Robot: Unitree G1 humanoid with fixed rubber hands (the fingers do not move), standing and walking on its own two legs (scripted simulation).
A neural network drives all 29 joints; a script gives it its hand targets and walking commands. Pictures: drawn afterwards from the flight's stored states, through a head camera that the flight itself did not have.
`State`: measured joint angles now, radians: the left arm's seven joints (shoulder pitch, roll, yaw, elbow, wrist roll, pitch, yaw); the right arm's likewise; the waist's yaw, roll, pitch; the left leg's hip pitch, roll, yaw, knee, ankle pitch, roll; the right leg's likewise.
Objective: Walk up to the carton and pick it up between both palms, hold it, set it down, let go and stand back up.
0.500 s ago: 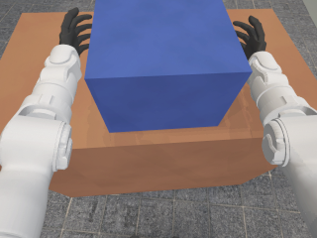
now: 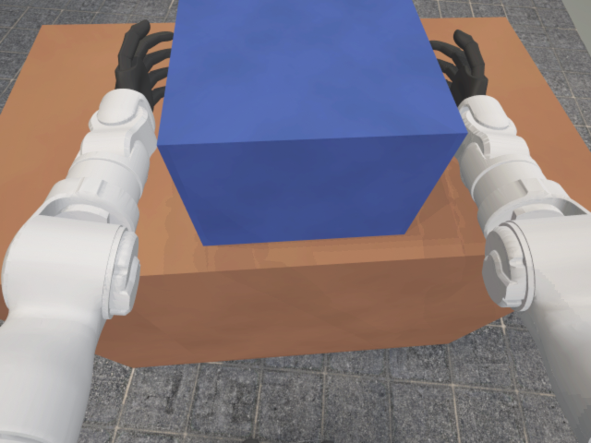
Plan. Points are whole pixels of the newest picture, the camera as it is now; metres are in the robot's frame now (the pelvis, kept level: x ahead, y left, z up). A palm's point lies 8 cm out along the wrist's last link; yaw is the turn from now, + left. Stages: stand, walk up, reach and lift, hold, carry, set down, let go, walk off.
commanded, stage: reach and lift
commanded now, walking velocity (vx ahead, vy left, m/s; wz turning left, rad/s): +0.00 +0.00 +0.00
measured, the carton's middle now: (300, 116) +0.53 -0.01 +0.09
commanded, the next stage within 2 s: none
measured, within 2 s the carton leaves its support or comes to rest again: leaves its support in 1.58 s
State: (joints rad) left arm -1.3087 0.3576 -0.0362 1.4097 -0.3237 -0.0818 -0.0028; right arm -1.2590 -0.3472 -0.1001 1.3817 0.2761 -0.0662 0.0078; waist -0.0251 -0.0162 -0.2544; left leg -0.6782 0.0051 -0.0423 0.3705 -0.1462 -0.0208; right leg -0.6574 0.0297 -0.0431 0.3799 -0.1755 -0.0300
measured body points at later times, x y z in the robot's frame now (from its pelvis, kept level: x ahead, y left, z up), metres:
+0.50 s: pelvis +0.00 +0.00 +0.00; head +0.11 +0.01 +0.44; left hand +0.53 +0.19 +0.15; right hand +0.51 -0.20 +0.15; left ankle -0.01 +0.13 -0.73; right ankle -0.03 -0.09 -0.73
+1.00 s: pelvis -0.01 +0.01 +0.00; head +0.10 +0.02 +0.44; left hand +0.52 +0.19 +0.15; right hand +0.50 -0.20 +0.15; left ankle -0.01 +0.13 -0.73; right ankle -0.03 -0.09 -0.73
